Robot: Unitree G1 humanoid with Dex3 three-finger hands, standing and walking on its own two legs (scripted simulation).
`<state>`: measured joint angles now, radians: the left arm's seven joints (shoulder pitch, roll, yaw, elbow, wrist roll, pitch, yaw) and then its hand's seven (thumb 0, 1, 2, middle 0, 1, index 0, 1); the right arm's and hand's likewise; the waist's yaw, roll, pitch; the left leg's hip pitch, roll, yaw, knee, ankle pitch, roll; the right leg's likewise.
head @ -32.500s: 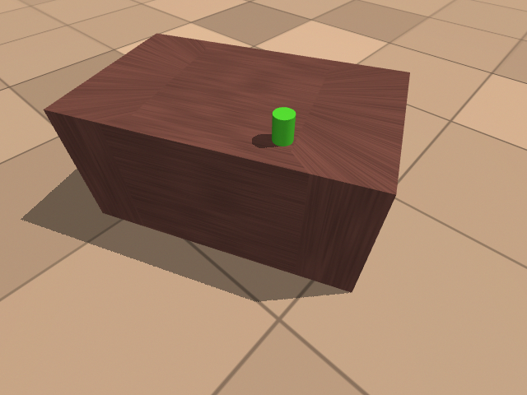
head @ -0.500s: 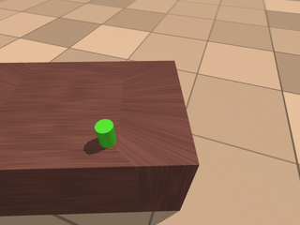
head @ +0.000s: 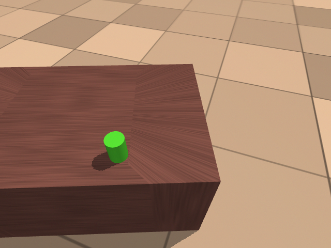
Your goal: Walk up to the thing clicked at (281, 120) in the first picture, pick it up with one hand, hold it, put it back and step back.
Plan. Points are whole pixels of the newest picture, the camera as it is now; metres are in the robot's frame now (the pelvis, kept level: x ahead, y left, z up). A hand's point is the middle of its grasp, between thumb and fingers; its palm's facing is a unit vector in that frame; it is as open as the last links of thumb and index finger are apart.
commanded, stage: stand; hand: left
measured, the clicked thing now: (116, 147) +0.49 +0.20 -0.13
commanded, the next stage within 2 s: step back in 1.32 s
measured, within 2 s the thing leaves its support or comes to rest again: neither
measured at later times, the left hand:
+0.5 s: hand out of the picture +0.08 +0.25 -0.16, palm faces -0.02 -0.94 -0.34, open 7.3 cm
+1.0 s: hand out of the picture +0.08 +0.25 -0.16, palm faces -0.02 -0.94 -0.34, open 7.3 cm
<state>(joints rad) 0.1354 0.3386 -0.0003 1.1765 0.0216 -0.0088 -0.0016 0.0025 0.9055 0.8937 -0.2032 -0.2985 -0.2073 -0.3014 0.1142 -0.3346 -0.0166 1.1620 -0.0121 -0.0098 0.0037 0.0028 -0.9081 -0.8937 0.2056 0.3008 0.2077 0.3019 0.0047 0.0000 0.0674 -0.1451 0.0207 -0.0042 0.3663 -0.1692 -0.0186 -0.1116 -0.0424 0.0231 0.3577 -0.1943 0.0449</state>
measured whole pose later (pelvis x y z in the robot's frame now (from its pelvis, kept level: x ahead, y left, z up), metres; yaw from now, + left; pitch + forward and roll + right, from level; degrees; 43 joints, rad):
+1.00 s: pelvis +0.01 +0.00 +0.00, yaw +0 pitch -2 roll +0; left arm 0.12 0.35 0.01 1.14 0.02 0.00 -0.01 0.00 0.91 0.89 -0.20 -0.30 -0.21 -0.30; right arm 0.11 -0.34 -0.01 1.15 -0.01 -0.01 0.00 0.00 -0.91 -0.89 0.21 0.30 0.21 0.30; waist 0.00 0.00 0.06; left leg -0.13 0.02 -0.01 0.34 -0.18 -0.02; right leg -0.09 -0.04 0.02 0.33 -0.20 0.04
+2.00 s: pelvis -0.10 +0.03 -0.01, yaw +0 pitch -1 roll -2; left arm 0.08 0.39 0.06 0.86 0.01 0.07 0.02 0.00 0.91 0.89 -0.20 -0.30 -0.21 -0.30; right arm 0.17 -0.33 -0.05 0.93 -0.03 0.04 -0.01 0.00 -0.90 -0.89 0.21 0.30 0.21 0.30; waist -0.01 -0.05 0.19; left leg -0.24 -0.01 0.00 0.56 -0.31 0.04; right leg -0.48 0.12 0.15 1.11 -0.48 -0.01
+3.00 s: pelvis -0.36 +0.01 -0.03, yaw -4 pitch -3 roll -2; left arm 0.21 0.36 0.07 0.86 0.04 0.06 -0.02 0.00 0.91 0.89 -0.20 -0.30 -0.21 -0.30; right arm 0.09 -0.42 -0.07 0.81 -0.01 0.05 -0.02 0.00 -0.91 -0.89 0.21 0.30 0.21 0.30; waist 0.02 0.06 0.18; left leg -0.48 0.04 -0.11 0.83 -0.40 0.00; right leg -0.24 0.04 0.04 0.67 -0.38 0.00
